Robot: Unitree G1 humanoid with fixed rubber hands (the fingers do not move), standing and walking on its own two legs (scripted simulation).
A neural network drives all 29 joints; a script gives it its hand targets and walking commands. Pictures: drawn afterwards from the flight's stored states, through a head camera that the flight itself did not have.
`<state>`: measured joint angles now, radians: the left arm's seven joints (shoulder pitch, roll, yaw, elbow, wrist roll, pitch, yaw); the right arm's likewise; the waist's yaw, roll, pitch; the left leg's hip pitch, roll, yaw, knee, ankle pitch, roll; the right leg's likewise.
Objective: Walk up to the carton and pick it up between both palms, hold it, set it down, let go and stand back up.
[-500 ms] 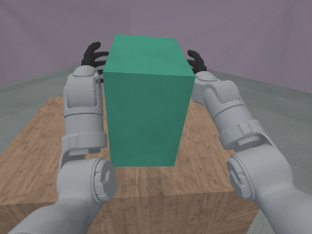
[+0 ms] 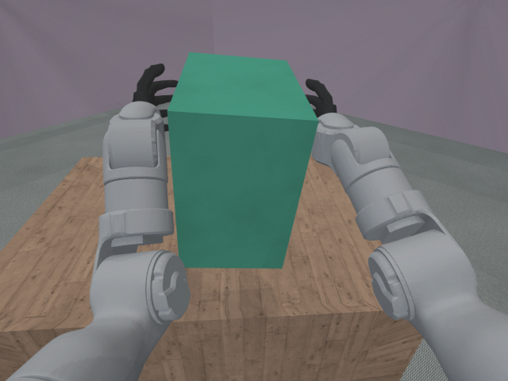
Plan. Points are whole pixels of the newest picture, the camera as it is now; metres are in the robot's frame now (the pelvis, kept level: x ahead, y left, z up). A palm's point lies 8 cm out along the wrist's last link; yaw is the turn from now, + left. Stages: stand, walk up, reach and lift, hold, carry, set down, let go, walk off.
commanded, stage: hold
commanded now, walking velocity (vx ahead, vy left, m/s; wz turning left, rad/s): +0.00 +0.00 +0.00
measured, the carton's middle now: (235, 159) +0.39 +0.02 +0.24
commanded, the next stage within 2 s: none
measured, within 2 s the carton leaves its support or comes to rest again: neither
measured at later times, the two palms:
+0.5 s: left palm (146, 115) +0.36 +0.14 +0.33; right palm (323, 129) +0.36 -0.11 +0.30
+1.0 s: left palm (146, 118) +0.36 +0.14 +0.32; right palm (322, 131) +0.36 -0.11 +0.30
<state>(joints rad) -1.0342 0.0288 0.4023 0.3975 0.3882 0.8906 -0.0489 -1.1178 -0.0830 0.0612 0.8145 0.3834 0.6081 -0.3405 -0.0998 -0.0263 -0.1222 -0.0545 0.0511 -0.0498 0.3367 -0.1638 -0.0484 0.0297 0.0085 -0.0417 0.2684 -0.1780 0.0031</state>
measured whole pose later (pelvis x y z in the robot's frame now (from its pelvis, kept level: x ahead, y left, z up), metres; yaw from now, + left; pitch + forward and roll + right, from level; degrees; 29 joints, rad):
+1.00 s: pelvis +0.00 +0.00 +0.00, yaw +0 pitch -7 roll -1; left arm -1.01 0.02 0.40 0.35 0.39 0.90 -0.05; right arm -1.09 -0.08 0.07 0.78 0.39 0.61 -0.35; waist -0.10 -0.02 -0.12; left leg -0.05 0.05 -0.05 0.34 -0.17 -0.05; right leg 0.04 0.01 -0.04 0.27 -0.18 0.00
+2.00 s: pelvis +0.00 +0.00 +0.00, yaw +0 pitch -7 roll -1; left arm -1.02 0.02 0.40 0.35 0.40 0.90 -0.06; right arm -1.08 -0.08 0.08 0.77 0.40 0.62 -0.35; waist -0.10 -0.02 -0.11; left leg -0.04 0.05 -0.05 0.34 -0.17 -0.05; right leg 0.04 0.01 -0.04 0.27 -0.18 0.01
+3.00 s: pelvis +0.00 +0.00 +0.00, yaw +0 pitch -8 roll -1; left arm -1.00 0.01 0.39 0.32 0.40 0.91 -0.06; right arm -1.07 -0.08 0.08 0.75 0.41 0.62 -0.35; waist -0.11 -0.02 -0.11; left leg -0.04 0.05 -0.05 0.34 -0.17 -0.05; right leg 0.05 0.01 -0.04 0.27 -0.18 0.00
